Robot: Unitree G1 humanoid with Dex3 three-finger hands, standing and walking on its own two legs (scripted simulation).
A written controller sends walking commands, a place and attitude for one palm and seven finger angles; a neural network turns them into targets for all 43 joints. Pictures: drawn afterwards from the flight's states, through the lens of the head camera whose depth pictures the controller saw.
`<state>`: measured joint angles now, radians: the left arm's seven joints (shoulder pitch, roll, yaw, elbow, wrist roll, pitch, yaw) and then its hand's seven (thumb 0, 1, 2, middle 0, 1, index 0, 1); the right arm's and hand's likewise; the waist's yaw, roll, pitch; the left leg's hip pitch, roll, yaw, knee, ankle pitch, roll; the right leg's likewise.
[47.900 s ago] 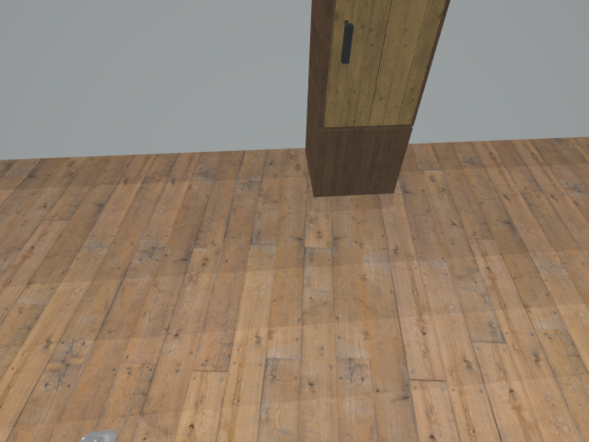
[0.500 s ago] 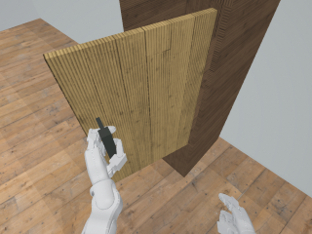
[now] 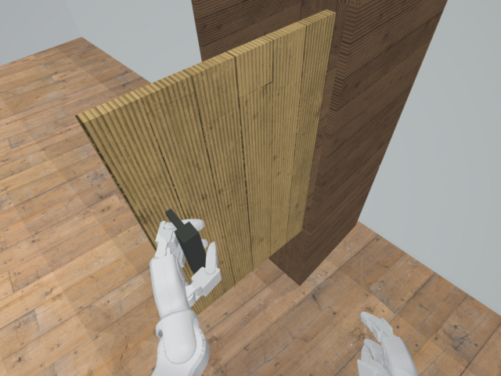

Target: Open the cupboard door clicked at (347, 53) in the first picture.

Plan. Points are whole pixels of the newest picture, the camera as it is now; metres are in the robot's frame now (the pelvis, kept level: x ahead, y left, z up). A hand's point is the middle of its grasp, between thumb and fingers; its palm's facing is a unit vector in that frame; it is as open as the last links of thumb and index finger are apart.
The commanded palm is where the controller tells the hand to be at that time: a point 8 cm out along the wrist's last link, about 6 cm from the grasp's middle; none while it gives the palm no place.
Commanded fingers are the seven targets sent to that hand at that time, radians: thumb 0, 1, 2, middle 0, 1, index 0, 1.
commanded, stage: open thumb and fingers to let go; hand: left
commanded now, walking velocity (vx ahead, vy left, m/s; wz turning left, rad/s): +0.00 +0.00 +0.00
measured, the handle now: (187, 243) +0.31 +0.12 +0.06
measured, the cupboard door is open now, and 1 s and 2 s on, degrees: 85 85 85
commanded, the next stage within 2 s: slide the hand sideways off the handle in 0.66 s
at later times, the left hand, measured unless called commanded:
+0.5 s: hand (203, 269) +0.27 +0.08 +0.06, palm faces +0.32 -0.95 -0.02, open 14.1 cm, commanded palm +0.22 +0.12 +0.06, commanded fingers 0.00 -0.50 0.30 -0.20 -0.60 -0.20 -0.60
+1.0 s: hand (194, 285) +0.24 +0.09 +0.06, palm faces -0.14 -0.99 -0.01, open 16.3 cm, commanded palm +0.22 +0.13 +0.06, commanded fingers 0.00 -0.50 0.30 -0.15 -0.30 -0.15 -0.30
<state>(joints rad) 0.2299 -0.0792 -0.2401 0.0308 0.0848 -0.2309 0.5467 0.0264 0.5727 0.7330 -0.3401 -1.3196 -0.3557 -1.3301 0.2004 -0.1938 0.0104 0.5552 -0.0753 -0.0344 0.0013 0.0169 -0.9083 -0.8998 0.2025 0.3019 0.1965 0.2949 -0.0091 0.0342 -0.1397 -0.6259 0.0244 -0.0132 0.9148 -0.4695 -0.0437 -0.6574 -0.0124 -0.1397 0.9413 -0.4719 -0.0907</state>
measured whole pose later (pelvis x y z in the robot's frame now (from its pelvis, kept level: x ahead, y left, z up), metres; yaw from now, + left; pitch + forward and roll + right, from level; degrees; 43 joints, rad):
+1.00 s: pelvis -0.03 +0.04 -0.01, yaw -1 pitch +8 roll +0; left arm 0.08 0.07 -0.22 0.11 -0.08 -0.28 0.06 -0.01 -0.50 0.30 -0.19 -0.36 -0.12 -0.38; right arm 0.24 -0.23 0.03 0.50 0.00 -0.07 -0.02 0.02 -0.91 -0.90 0.20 0.30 0.20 0.30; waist 0.01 0.05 -0.09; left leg -0.67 0.00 0.01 0.98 -0.45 0.01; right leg -0.69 -0.04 -0.12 0.96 -0.42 -0.05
